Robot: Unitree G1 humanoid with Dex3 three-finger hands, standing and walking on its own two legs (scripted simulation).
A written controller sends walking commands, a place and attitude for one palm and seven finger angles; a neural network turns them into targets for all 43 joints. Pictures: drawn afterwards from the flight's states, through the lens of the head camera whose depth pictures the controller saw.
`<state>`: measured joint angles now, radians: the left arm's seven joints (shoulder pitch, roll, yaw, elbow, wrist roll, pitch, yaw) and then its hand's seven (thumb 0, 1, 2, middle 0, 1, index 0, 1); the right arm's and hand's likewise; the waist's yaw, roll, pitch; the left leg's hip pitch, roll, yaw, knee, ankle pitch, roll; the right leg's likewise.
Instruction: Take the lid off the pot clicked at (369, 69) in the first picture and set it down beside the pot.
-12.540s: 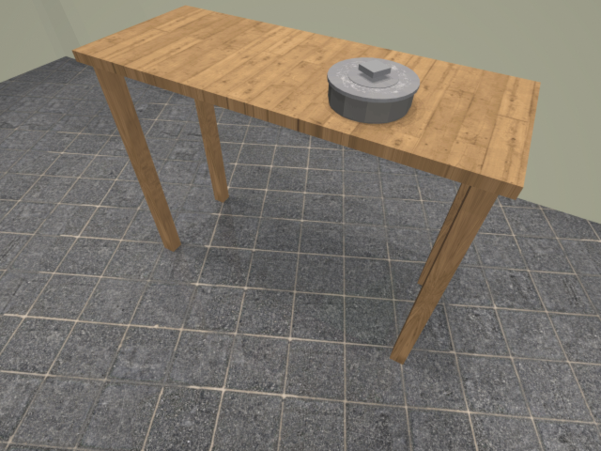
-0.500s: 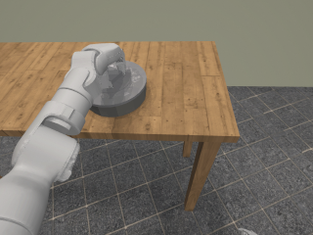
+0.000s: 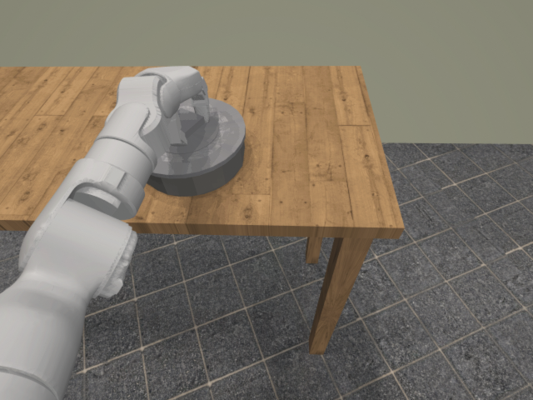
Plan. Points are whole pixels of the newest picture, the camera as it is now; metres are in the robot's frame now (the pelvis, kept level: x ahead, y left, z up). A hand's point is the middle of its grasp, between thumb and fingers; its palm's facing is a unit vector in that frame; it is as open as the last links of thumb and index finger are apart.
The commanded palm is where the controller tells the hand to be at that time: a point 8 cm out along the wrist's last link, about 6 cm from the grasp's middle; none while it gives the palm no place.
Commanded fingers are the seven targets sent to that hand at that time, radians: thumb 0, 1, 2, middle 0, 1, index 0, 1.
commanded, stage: close the fingers and squeeze the knob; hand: left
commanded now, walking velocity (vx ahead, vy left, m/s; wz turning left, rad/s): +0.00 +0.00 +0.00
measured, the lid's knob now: (183, 123) +0.51 +0.13 +0.15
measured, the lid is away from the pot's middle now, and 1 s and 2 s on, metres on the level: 0.00 0.01 0.01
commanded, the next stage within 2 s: lift the lid straight up in 0.14 s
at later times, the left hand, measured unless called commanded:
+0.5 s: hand (175, 121) +0.48 +0.13 +0.17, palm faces -0.36 -0.02 -0.93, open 8.5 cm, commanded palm +0.46 +0.14 +0.25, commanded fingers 0.00 0.48 1.11 -0.86 -1.07 -0.81 -1.02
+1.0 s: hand (173, 99) +0.47 +0.12 +0.22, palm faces -0.30 -0.01 -0.95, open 8.5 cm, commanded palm +0.46 +0.13 +0.29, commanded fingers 0.00 0.48 1.11 -0.86 -1.07 -0.81 -1.02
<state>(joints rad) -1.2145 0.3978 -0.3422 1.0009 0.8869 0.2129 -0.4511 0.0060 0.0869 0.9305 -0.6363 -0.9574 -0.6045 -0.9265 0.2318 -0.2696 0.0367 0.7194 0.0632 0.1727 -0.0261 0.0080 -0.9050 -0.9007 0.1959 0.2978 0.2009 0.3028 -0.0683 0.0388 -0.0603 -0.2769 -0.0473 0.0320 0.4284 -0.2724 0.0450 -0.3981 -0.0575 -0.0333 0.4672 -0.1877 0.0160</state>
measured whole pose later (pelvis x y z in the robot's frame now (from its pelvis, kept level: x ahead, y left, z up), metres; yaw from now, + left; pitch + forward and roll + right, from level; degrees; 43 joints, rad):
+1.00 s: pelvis +0.00 +0.00 +0.00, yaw +1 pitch +6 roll +1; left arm -1.24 0.39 -0.34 0.90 0.88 0.24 -0.50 -0.04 0.09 0.94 -0.71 -0.98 -0.62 -0.91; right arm 0.19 -0.26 0.04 0.72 0.05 0.12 -0.02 0.01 -0.90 -0.90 0.20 0.30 0.20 0.30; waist -0.04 0.06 -0.06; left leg -0.23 -0.05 0.01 0.37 -0.25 0.04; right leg -0.35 -0.06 -0.05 0.43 -0.18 0.02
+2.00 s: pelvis +0.00 +0.00 +0.00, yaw +0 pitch +6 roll +1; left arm -1.46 0.44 -0.34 0.97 0.92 0.29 -0.54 -0.04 0.08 0.94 -0.72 -0.98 -0.62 -0.91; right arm 0.19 -0.27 0.05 0.72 0.06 0.10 -0.03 0.01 -0.90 -0.90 0.20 0.30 0.20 0.30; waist -0.05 0.05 -0.07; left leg -0.23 -0.05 0.02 0.36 -0.24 0.04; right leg -0.36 -0.06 -0.04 0.43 -0.17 0.01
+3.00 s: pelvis +0.00 +0.00 +0.00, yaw +1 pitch +7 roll +0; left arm -1.40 0.63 -0.29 0.90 0.95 0.24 -0.58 -0.04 0.08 0.94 -0.73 -0.99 -0.62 -0.91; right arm 0.20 -0.27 0.05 0.69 0.08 0.15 -0.02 0.01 -0.90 -0.90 0.20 0.30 0.20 0.30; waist -0.05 0.04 -0.07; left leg -0.26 -0.05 0.01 0.40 -0.25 0.04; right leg -0.37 -0.06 -0.05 0.42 -0.16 0.02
